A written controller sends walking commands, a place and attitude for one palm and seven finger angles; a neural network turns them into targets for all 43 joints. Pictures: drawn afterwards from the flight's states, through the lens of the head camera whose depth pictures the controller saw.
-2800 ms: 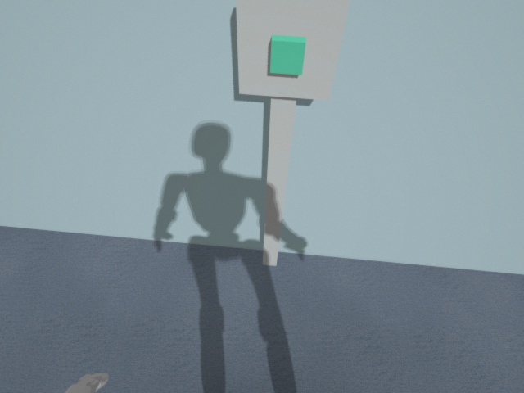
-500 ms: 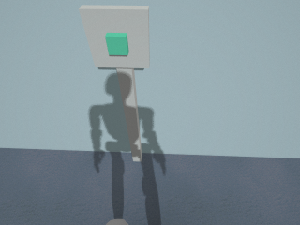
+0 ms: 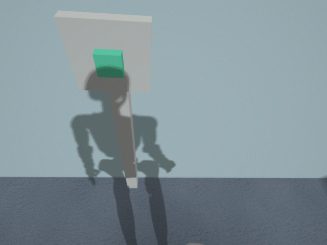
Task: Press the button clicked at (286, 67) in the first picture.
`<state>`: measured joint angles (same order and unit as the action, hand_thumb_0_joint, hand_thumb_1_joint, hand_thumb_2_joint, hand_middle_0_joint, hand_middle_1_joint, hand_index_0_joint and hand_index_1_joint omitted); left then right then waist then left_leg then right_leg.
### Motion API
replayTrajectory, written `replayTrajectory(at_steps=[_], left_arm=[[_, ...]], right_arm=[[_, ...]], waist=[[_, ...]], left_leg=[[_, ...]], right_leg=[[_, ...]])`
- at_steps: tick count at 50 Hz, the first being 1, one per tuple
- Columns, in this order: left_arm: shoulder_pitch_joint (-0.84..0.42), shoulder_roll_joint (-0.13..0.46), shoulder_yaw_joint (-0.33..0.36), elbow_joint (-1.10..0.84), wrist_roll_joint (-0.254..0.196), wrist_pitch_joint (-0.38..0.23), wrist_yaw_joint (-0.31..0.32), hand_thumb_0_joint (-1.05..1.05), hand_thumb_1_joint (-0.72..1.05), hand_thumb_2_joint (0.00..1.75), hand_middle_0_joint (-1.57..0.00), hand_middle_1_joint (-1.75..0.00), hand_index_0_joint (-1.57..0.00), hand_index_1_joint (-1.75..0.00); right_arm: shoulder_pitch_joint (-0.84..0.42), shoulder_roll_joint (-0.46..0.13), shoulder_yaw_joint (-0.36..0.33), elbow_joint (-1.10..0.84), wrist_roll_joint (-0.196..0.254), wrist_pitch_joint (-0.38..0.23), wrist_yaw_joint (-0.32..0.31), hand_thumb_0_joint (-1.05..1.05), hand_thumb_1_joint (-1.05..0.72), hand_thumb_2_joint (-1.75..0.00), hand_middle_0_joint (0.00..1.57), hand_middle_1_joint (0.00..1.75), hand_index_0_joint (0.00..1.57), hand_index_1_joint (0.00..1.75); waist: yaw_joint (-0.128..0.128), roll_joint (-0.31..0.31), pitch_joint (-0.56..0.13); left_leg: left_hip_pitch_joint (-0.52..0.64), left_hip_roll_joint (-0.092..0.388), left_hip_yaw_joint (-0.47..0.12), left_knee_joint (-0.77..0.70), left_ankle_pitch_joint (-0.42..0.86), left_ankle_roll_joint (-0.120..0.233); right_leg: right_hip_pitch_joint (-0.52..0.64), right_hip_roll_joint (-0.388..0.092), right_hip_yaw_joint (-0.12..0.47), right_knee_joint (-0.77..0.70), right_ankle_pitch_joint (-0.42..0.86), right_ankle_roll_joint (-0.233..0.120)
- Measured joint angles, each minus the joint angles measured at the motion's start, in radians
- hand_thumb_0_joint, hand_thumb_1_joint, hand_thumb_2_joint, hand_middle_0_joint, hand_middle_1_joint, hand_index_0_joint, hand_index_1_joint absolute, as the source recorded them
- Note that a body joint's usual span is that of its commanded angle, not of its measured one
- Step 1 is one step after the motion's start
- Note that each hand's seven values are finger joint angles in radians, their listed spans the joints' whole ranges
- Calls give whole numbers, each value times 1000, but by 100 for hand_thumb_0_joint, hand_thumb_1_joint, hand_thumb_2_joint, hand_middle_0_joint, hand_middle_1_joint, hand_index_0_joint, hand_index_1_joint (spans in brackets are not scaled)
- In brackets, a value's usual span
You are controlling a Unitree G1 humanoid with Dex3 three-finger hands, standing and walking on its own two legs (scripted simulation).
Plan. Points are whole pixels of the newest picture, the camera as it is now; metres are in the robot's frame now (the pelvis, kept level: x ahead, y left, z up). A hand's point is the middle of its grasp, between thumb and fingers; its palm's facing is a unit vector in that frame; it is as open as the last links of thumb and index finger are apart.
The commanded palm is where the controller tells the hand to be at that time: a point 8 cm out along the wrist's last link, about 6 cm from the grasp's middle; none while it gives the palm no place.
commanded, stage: come to a stop and stand still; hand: left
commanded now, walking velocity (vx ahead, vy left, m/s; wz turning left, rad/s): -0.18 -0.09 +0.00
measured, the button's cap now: (109, 63) +0.48 +0.18 +0.18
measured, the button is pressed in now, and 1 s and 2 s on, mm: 0 0 0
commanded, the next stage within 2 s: look again from close up in 0.90 s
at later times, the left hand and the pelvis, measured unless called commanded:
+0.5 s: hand out of the picture +0.04 +0.14 -0.17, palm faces +0.05 -0.97 -0.23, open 7.4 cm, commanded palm none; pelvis -0.04 -0.05 -0.02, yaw +3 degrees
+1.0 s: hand out of the picture -0.04 +0.17 -0.16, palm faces +0.04 -0.95 -0.32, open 7.4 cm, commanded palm none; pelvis -0.07 -0.08 +0.00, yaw +3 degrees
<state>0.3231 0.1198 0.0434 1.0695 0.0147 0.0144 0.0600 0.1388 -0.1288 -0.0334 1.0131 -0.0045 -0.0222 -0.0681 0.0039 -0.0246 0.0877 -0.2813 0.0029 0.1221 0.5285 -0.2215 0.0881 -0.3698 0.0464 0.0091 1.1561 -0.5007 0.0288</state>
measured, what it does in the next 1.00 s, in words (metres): steps to the right: right foot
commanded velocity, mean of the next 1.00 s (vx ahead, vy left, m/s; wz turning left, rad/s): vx -0.01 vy -0.01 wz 0.00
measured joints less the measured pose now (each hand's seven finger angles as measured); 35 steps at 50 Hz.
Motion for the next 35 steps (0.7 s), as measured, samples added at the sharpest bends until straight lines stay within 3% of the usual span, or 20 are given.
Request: replayTrajectory(at_steps=[4,9,13,16,21,24,26,35], left_arm=[[-91,64,29,-64,7,14,-6,0,90,90,-20,-30,-20,-30],[-142,108,42,-86,11,30,-14,0,91,90,-20,-30,-20,-30],[-118,112,12,-122,13,44,-33,0,91,90,-20,-30,-20,-30],[-82,113,2,-147,14,32,-40,0,91,90,-20,-30,-20,-30],[-74,65,-24,-149,25,28,-36,0,90,90,-20,-30,-20,-30],[-82,73,-26,-154,19,15,-34,0,90,90,-20,-30,-20,-30],[-92,82,-25,-152,12,11,-34,0,90,90,-21,-30,-20,-30],[-79,133,-21,-115,13,-14,-52,0,90,90,-21,-30,-20,-30]], right_arm=[[14,-14,0,13,-10,24,11,0,-92,-90,20,30,20,30],[30,-12,-8,15,-14,36,25,0,-91,-90,20,30,20,30],[64,-32,-13,-27,-24,45,39,1,-91,-90,20,30,21,30],[89,-47,-24,-64,-23,50,47,1,-91,-90,20,30,21,30],[129,-89,-42,-82,-19,64,52,1,-91,-90,20,30,20,30],[151,-85,-32,-72,-17,48,57,1,-91,-90,20,30,20,30],[152,-80,-20,-62,-19,37,60,1,-91,-90,20,30,20,30],[113,-127,-14,-44,-18,29,68,1,-90,-90,20,30,21,30]], waist=[[11,-23,20],[-3,-21,15],[-14,15,-28],[-21,17,-75],[-44,85,-97],[-40,59,-99],[-29,37,-90],[-22,40,-74]], left_leg=[[-7,-1,-7,-30,30,-4],[-36,16,-25,-29,49,-18],[-78,43,-33,-2,51,-41],[-131,44,-25,69,26,-62],[-148,29,-89,213,-134,-86],[-98,16,-85,155,-26,-64],[-79,14,-77,135,-24,-56],[-43,19,-89,-7,47,-72]], right_leg=[[-94,-63,54,13,84,16],[-72,-88,54,-89,100,27],[31,-87,-8,-348,68,8],[123,-89,-25,-591,156,-27],[124,-72,-76,-534,144,-7],[126,-80,-85,-499,125,-8],[136,-82,-77,-507,137,-8],[155,-66,-87,-622,228,-37]])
